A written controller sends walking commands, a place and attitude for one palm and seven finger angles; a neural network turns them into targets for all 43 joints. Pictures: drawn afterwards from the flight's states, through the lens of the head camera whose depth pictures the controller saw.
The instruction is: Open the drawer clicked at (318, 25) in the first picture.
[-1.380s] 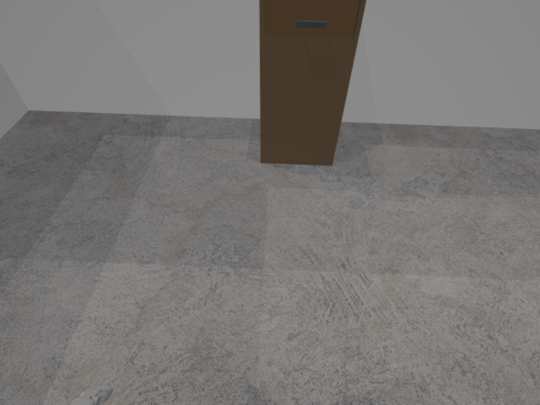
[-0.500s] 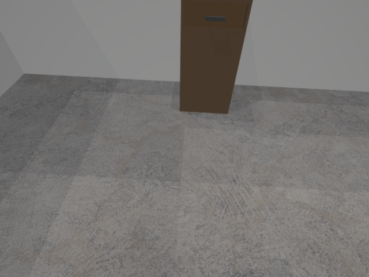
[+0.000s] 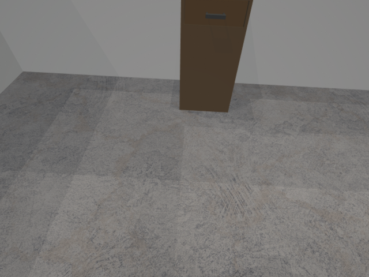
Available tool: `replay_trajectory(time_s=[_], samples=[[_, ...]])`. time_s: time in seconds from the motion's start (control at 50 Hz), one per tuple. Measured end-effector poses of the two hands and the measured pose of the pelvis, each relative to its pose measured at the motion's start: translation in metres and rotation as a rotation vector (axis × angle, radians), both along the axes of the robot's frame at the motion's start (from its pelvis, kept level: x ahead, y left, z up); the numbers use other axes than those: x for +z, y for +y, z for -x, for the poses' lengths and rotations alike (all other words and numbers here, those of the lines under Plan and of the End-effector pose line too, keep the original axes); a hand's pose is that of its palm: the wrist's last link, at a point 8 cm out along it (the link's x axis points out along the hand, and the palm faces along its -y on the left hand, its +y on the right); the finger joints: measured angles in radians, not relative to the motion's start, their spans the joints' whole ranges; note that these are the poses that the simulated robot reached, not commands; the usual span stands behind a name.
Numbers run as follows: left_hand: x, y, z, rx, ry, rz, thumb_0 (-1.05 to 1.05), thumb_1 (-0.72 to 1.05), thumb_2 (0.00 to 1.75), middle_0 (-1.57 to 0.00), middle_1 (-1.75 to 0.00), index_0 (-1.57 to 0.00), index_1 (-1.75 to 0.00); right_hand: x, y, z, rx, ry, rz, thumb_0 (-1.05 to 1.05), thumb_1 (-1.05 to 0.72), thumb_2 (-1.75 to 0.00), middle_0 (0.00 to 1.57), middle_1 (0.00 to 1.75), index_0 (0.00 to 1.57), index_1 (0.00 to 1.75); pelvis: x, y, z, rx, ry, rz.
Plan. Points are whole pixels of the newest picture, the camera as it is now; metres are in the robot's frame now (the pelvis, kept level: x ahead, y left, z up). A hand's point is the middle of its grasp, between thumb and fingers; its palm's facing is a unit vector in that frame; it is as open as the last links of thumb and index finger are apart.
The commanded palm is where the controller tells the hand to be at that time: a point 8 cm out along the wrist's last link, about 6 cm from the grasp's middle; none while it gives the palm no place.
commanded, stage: look at it before walking up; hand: left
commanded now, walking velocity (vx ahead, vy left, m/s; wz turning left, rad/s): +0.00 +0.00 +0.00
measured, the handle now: (215, 15) +1.49 -0.10 +0.00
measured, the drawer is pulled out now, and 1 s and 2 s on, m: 0.00 0.00 0.00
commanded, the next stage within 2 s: walk to a spot facing it in 0.06 s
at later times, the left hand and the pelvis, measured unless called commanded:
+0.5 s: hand out of the picture +0.08 +0.18 -0.18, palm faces -0.15 -0.96 -0.23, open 7.4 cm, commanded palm none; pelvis +0.05 -0.03 -0.02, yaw -10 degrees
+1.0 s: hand (135, 254) +0.22 +0.15 -0.19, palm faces -0.22 -0.96 -0.17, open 7.4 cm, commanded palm none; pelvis +0.24 -0.04 -0.02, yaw -19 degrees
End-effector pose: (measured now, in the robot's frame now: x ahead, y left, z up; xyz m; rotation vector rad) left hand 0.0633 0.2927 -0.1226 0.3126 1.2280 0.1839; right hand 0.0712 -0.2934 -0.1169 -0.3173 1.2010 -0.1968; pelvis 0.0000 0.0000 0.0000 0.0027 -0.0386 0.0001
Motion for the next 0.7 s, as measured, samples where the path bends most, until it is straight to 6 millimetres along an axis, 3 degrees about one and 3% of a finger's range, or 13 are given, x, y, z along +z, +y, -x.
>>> replay_trajectory(time_s=[0.28,0.42,0.56,0.62,0.7], samples=[[-0.005,-0.007,0.0,0.002,0.023,0.008,0.01,0.91,0.9,-0.2,-0.3,-0.2,-0.3,-0.005,0.006,-0.004,-0.015,-0.007,-0.016,0.01,-0.91,-0.89,0.2,0.3,0.2,0.3,-0.002,-0.001,-0.008,-0.03,0.004,0.0],[-0.022,-0.038,0.004,-0.032,0.128,0.074,0.01,0.91,0.9,-0.2,-0.3,-0.2,-0.3,-0.025,0.018,0.021,-0.131,0.017,-0.086,0.0,-0.91,-0.89,0.2,0.3,0.2,0.3,-0.011,-0.01,-0.032,-0.123,0.017,-0.015],[-0.033,-0.085,-0.034,-0.084,0.11,0.093,0.01,0.91,0.9,-0.2,-0.3,-0.2,-0.3,-0.055,0.003,0.056,-0.249,0.147,-0.134,0.01,-0.91,-0.89,0.2,0.3,0.2,0.3,-0.028,-0.041,-0.061,-0.18,0.011,-0.005],[-0.029,-0.1,-0.041,-0.063,0.099,0.104,0.01,0.91,0.9,-0.2,-0.3,-0.2,-0.3,-0.047,-0.004,0.044,-0.257,0.174,-0.139,0.01,-0.91,-0.89,0.2,0.3,0.2,0.3,-0.021,-0.05,-0.077,-0.193,0.01,0.0],[-0.021,-0.117,-0.046,-0.088,0.168,0.124,0.01,0.91,0.9,-0.2,-0.3,-0.2,-0.3,-0.03,-0.013,-0.001,-0.28,0.079,-0.135,0.01,-0.91,-0.89,0.2,0.3,0.2,0.3,-0.008,-0.056,-0.1,-0.238,0.023,-0.009]])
